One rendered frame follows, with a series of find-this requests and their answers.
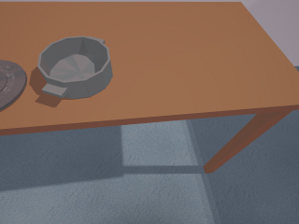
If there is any table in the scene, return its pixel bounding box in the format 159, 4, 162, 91
0, 1, 299, 174

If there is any pot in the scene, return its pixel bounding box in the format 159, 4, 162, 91
37, 35, 113, 99

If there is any lid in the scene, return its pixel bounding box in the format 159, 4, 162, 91
0, 60, 27, 111

